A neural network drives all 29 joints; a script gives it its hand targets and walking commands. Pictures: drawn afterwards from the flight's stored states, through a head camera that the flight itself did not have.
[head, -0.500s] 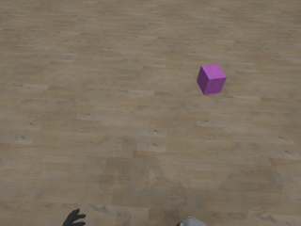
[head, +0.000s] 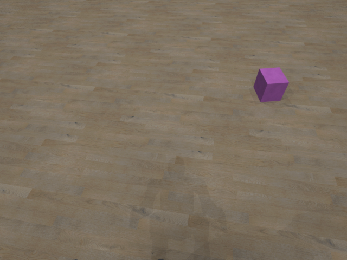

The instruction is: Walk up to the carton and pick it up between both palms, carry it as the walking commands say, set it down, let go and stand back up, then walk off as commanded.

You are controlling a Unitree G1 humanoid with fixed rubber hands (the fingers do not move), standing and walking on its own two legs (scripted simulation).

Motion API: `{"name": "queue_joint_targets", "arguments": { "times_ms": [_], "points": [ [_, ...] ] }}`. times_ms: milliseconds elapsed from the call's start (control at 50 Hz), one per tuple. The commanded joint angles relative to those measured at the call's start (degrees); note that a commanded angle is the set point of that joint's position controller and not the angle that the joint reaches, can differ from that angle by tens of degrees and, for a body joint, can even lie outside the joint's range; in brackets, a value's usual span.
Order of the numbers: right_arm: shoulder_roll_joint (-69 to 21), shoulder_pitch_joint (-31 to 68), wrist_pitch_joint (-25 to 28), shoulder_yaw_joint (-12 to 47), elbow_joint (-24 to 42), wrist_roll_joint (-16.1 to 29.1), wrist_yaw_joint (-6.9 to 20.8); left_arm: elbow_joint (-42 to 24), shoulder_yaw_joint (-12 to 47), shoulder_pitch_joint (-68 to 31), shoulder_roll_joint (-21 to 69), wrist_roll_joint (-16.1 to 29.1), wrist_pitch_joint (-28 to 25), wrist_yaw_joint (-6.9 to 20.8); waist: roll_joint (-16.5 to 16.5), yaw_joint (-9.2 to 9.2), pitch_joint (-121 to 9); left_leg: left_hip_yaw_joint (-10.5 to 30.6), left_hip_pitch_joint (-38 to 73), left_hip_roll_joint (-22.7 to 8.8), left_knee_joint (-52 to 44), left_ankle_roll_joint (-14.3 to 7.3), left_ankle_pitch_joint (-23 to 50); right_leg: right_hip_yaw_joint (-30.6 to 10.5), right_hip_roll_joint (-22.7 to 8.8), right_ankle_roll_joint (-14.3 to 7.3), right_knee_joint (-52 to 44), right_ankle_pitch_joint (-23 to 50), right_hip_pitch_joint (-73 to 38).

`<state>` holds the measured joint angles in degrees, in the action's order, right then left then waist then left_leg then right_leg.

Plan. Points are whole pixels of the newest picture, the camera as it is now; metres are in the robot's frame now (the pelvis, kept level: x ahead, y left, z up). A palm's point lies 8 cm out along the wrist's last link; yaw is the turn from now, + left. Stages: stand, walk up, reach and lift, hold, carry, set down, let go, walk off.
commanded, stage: stand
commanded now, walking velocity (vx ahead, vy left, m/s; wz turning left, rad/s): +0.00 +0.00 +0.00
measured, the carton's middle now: (269, 84) +1.42 -0.80 -0.67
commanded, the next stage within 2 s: none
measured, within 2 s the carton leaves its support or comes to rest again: neither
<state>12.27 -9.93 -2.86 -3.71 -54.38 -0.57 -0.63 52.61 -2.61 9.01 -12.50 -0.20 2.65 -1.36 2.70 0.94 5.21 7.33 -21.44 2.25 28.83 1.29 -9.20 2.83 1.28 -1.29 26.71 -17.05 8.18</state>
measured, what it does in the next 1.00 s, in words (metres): steps on the spot: left foot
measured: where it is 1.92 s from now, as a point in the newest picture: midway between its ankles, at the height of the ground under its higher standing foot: outside the picture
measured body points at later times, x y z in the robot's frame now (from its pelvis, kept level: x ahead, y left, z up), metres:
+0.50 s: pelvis -0.04 +0.00 +0.01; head -0.04 +0.01 +0.46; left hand -0.01 +0.23 -0.15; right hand -0.03 -0.23 -0.15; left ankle -0.04 +0.13 -0.73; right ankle -0.04 -0.10 -0.73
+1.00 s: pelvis -0.06 +0.00 +0.01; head -0.06 +0.00 +0.46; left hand -0.08 +0.21 -0.15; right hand -0.08 -0.20 -0.16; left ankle -0.04 +0.13 -0.73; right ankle -0.04 -0.10 -0.73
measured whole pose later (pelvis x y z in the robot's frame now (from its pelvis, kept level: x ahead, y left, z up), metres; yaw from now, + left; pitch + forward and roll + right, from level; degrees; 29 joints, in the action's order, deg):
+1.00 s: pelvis -0.06 +0.00 +0.01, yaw +2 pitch -3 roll +0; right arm 6.1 -17.8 0.0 -0.2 -68.1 -0.8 -1.8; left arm 64.4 -0.5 18.4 -6.7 -0.8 0.5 -1.7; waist -0.1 -0.6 1.4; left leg 0.3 -9.1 0.0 22.6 0.4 -10.7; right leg 4.0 -0.8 -1.0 23.8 -12.1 9.0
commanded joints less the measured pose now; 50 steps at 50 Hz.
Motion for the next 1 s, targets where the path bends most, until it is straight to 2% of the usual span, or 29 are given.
{"name": "queue_joint_targets", "arguments": {
  "times_ms": [0, 20, 40, 60, 100, 120, 160, 200, 220, 240, 260, 280, 300, 320, 340, 360, 420, 440, 540, 620, 660, 780, 840, 920, 980],
  "points": [
    [9.07, -1.83, 0.58, -2.98, 2.46, -1.46, -0.1, -4.19, -2.91, -1.03, -12.59, -2.62, -1.78, -0.72, -13.77, -0.87, -0.82, -0.05, -4.33, 0.22, 25.55, -0.47, -17.34, -20.64, -24.72, -7.43, -20.11, -9.74, 11.19],
    [8.61, -4.45, 0.56, -2.73, 1.09, -1.33, 0.59, -5.03, -1.89, -4.76, -8.84, -1.88, -2.1, -0.32, -10.9, 1.37, 1.62, 1.41, -1.64, -1.21, 25.52, -1.08, -14.45, -14.89, -19.95, -4.45, -19.73, -7.21, 13.89],
    [7.68, -6.51, 0.44, -2.81, -0.11, -0.91, 1.12, -5.61, -0.45, -6.4, -5.84, -0.71, -2.54, -0.24, -11.0, 3.06, 2.01, 0.36, -1.28, -0.53, 25.7, -1.49, -11.35, -10.32, -16.06, -2.85, -18.25, -2.87, 13.05],
    [5.83, -7.89, 0.44, -2.58, -1.33, -0.48, 1.48, -5.76, -0.22, -6.95, -5.9, -0.96, -2.68, -0.44, -12.83, 3.66, 1.36, -1.1, -2.74, 0.06, 27.05, -1.17, -10.64, -7.27, -14.15, -3.43, -17.46, 1.65, 9.92],
    [6.26, -6.05, 0.49, -2.31, -1.39, -1.18, 1.56, -4.03, -0.52, -2.74, -5.18, -0.86, -3.36, -0.24, -14.87, 0.75, 0.31, -1.46, -3.38, -0.65, 23.8, -0.28, -10.1, -7.8, -13.42, -4.57, -15.9, 5.8, 5.05],
    [5.62, -4.94, 0.65, -1.88, -1.07, -1.26, 1.24, -2.89, -0.5, -0.3, -5.0, -0.76, -3.49, -0.29, -15.08, -0.4, 1.24, -2.01, -3.13, -2.0, 18.26, 0.26, -11.03, -8.41, -13.4, -5.28, -15.26, 6.73, 3.48],
    [4.11, -3.7, 1.04, -0.86, -1.07, -0.8, 1.04, -1.66, -0.41, 0.81, -4.49, -0.46, -3.48, -0.21, -15.93, -1.03, 1.01, -5.09, 0.12, -2.98, 8.96, 1.03, -12.72, -6.98, -12.42, -6.17, -13.9, 10.41, 0.21],
    [4.33, -4.45, 1.32, -0.73, -1.75, -0.37, 0.17, -0.51, -0.77, 3.55, -5.5, -0.91, -3.23, -0.4, -15.86, -1.91, -1.04, -7.1, 2.85, -2.59, 2.11, 0.6, -17.01, -8.84, -14.37, -7.53, -10.96, 17.27, -3.72],
    [4.51, -6.36, 1.52, -0.73, -2.99, -0.38, -0.35, 0.1, -0.84, 4.28, -5.84, -0.77, -3.03, -0.41, -13.52, -1.28, -2.09, -7.31, 6.32, -2.87, -4.2, 0.27, -13.71, -9.79, -14.57, -7.05, -9.63, 18.64, -4.46],
    [5.02, -8.94, 1.9, -0.78, -4.23, -0.48, -0.88, 0.29, -1.18, 4.08, -6.68, -0.46, -2.91, -0.33, -11.46, -0.02, -2.15, -6.62, 11.34, -3.71, -13.69, 0.25, -2.76, -8.6, -13.9, -5.4, -7.97, 19.87, -3.01],
    [6.07, -9.89, 2.43, -0.97, -5.52, -1.06, -1.4, 0.06, -1.04, 4.39, -6.05, -0.23, -3.16, -0.18, -7.41, -0.23, -3.31, -2.8, 16.62, -6.17, -14.08, -0.01, 6.73, -7.3, -12.0, -3.74, -5.83, 22.39, -0.33],
    [7.6, -11.21, 2.83, -0.88, -6.54, -1.23, -1.59, 0.17, -0.75, 6.03, -4.22, 0.09, -3.53, 0.05, -2.38, -1.39, -5.74, 0.42, 19.87, -9.08, -9.77, -0.85, 17.43, -4.74, -8.82, -2.37, -5.09, 20.65, 1.02],
    [7.94, -10.77, 2.92, -0.59, -7.28, -0.97, -1.34, 0.64, -0.29, 6.79, -2.51, 0.02, -3.65, 0.0, -0.14, -2.67, -4.89, 1.13, 17.25, -9.29, -9.44, -1.91, 17.17, -3.41, -6.69, -1.14, -7.27, 14.71, 0.22],
    [4.25, -9.49, 2.75, 0.3, -8.05, -0.47, -1.04, 1.42, -0.1, 6.42, -2.1, 0.05, -3.72, -0.01, 0.79, -3.21, -1.03, -0.63, 12.0, -7.97, -8.92, -1.99, 11.01, -2.18, -6.01, -0.85, -9.29, 9.6, -0.61],
    [2.88, -9.57, 2.64, 0.43, -8.46, -0.46, -0.83, 2.03, -0.15, 4.95, -3.31, -0.08, -3.47, 0.11, 1.03, -1.67, -0.99, -1.22, 11.2, -7.26, -11.32, -1.67, 2.69, -3.12, -6.8, -1.11, -9.29, 5.27, -1.19],
    [2.42, -10.27, 2.73, 0.75, -8.71, -0.42, -1.17, 1.85, -0.47, 3.8, -4.63, -0.52, -3.1, 0.16, -0.03, -0.94, 1.24, -1.69, 10.94, -7.0, -12.16, -1.88, 0.84, -4.1, -7.5, -1.48, -9.15, 4.86, 0.36],
    [3.6, -10.06, 3.29, 0.91, -8.94, -0.49, -1.81, 4.03, -0.2, 6.42, -2.99, -0.62, -3.13, 0.19, 2.23, -1.35, 0.62, -1.49, 12.75, -7.45, -12.28, -2.25, 3.83, -3.86, -7.27, -1.9, -9.32, 7.89, 0.61],
    [3.74, -9.91, 3.39, 0.8, -9.01, -0.27, -1.6, 4.61, -0.02, 6.99, -2.33, -0.69, -3.25, 0.08, 1.19, -1.37, 0.1, -1.6, 12.44, -7.5, -12.23, -2.22, 4.23, -3.7, -7.32, -1.88, -9.17, 7.92, -0.14],
    [2.19, -9.53, 3.37, 1.43, -10.08, -0.19, -1.63, 6.58, 0.45, 8.07, -1.73, -0.81, -2.94, 0.19, 0.35, -1.64, 1.39, -1.57, 11.28, -7.25, -12.59, -2.75, 0.14, -3.71, -7.11, -1.31, -9.66, 5.53, 1.33],
    [1.02, -9.6, 3.31, 1.86, -10.63, -0.21, -1.6, 7.68, 0.8, 8.65, -1.44, -0.74, -2.88, 0.0, -2.37, -1.53, 1.69, -1.67, 11.17, -7.13, -12.24, -2.96, -0.81, -3.92, -7.04, -1.05, -10.26, 4.27, 2.48],
    [0.71, -10.03, 3.22, 1.95, -11.07, -0.19, -1.53, 8.31, 0.85, 9.26, -1.33, -0.84, -2.88, -0.03, -1.57, -1.29, 2.03, -2.17, 11.02, -6.71, -12.21, -2.89, -1.18, -4.55, -7.18, -1.07, -10.47, 3.03, 3.32],
    [-0.29, -10.66, 3.37, 2.38, -12.12, -0.15, -1.44, 9.66, 1.13, 11.25, -0.49, -0.8, -2.81, -0.38, -3.63, -1.33, 2.11, -2.23, 10.15, -6.36, -11.71, -2.88, -1.71, -4.59, -7.09, -0.62, -10.87, 1.65, 4.27],
    [-1.16, -11.58, 3.21, 2.8, -12.54, -0.17, -1.48, 9.46, 0.89, 11.21, -0.97, -0.68, -2.78, -0.61, -2.92, -1.02, 1.99, -2.77, 10.36, -6.18, -11.49, -2.67, -1.58, -5.43, -7.48, -0.81, -11.16, 0.27, 5.15],
    [-0.53, -12.2, 3.2, 2.68, -12.92, -0.28, -1.53, 9.98, 1.23, 12.41, 0.09, -0.72, -2.8, -0.63, -3.64, -1.25, 2.75, -2.88, 9.04, -6.12, -11.27, -2.54, -1.89, -5.38, -7.51, -0.72, -11.37, -0.39, 5.64],
    [-1.24, -13.08, 3.4, 2.85, -13.19, -0.23, -1.56, 9.89, 1.04, 12.33, -0.56, -0.64, -2.93, -0.82, -2.62, -1.1, 1.74, -3.09, 9.08, -5.99, -10.84, -2.49, -2.07, -5.9, -7.65, -0.87, -11.25, -1.01, 5.78]
  ]
}}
